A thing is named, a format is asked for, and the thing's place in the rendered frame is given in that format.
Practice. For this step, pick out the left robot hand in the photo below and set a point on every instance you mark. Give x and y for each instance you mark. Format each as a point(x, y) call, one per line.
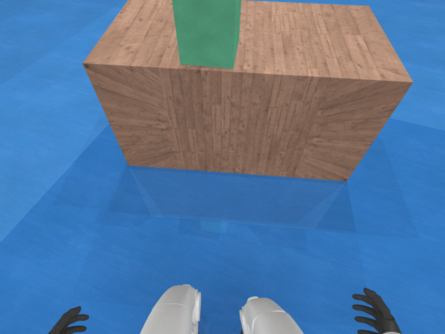
point(68, 318)

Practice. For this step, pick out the right robot hand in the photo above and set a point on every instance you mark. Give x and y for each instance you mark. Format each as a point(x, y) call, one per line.
point(384, 322)

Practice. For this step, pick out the robot left thigh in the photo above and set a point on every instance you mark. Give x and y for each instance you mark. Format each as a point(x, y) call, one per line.
point(174, 312)

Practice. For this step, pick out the carton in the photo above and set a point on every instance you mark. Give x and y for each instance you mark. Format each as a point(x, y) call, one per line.
point(207, 31)

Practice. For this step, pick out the robot thigh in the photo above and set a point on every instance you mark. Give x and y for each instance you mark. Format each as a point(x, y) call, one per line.
point(264, 316)
point(174, 312)

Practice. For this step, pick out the pedestal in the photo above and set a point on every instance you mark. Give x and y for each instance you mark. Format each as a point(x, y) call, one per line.
point(312, 86)

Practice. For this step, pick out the robot right thigh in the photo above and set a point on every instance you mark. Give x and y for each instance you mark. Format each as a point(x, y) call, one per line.
point(264, 316)

